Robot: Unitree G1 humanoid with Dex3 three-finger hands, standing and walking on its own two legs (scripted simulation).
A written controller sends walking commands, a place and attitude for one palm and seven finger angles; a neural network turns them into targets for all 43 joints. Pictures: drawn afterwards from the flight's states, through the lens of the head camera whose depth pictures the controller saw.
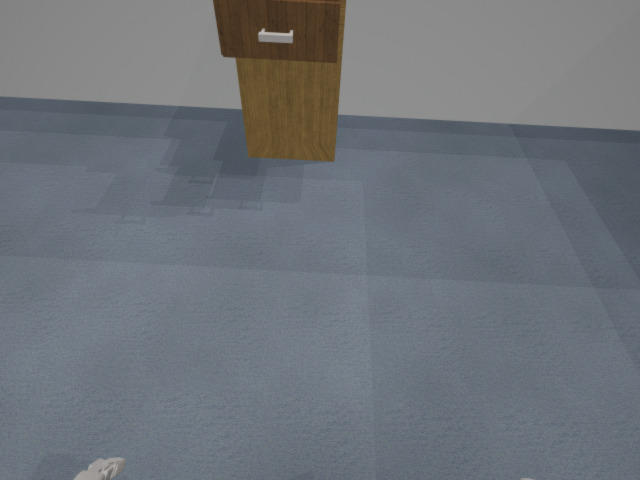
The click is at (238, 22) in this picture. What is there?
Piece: drawer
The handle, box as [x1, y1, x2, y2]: [258, 28, 292, 42]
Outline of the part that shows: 258,33 259,41 292,42 292,30 290,30 289,33 265,32 262,28 261,31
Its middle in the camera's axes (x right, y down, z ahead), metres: -0.15 -0.67 +1.26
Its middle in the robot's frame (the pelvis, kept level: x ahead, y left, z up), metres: +1.39 +0.21 -0.03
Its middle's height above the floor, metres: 0.74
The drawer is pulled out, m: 0.30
